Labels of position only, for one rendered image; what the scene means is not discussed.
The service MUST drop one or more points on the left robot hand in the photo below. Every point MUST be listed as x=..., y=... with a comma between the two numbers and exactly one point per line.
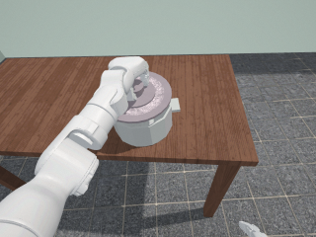
x=139, y=68

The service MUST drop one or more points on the left robot upper arm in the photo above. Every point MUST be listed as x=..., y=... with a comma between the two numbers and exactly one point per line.
x=35, y=208

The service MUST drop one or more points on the table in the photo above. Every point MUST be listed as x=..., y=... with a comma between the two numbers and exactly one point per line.
x=39, y=96

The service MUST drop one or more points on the lid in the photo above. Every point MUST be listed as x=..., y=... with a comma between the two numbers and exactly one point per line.
x=154, y=100

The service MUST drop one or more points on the right robot hand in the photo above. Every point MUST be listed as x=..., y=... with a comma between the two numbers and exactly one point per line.
x=250, y=229

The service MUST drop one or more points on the knob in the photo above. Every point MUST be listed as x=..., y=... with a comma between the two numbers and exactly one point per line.
x=138, y=87

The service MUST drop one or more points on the left robot forearm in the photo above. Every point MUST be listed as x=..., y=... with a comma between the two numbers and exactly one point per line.
x=91, y=127

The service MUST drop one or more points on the pot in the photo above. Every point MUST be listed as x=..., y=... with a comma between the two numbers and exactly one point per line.
x=148, y=132

